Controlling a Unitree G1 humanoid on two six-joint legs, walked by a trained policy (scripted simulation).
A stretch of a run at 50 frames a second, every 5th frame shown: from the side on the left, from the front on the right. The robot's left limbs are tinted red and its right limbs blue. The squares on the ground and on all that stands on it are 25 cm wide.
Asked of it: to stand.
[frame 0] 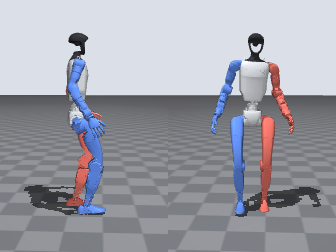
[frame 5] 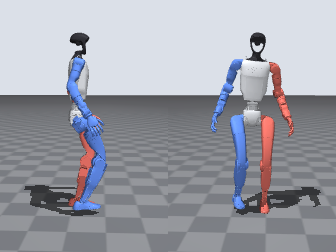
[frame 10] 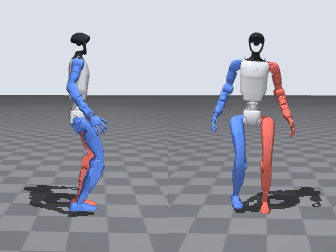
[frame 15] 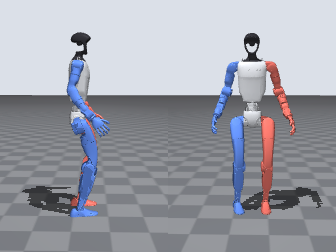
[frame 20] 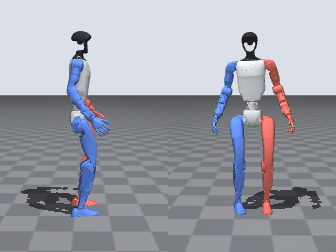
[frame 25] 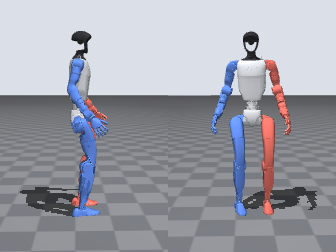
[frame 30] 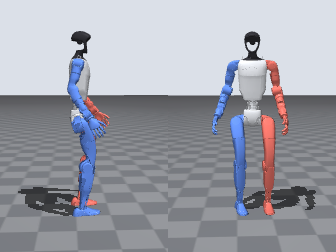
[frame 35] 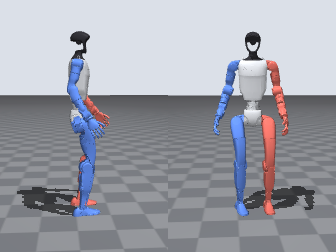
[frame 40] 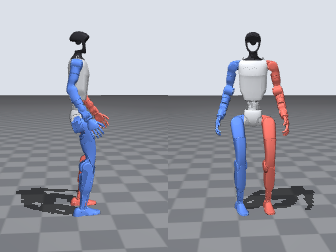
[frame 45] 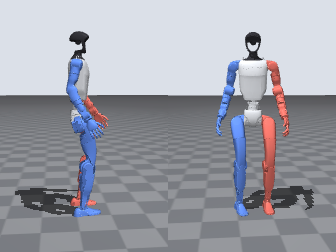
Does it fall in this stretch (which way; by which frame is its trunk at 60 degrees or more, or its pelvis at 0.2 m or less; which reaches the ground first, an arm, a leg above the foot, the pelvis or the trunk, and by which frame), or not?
no
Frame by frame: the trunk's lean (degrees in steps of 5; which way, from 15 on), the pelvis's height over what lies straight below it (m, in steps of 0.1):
0: 5, 0.8
5: 5, 0.8
10: 5, 0.8
15: 0, 0.8
20: 5, 0.8
25: 5, 0.8
30: 0, 0.8
35: 0, 0.8
40: 0, 0.8
45: 0, 0.8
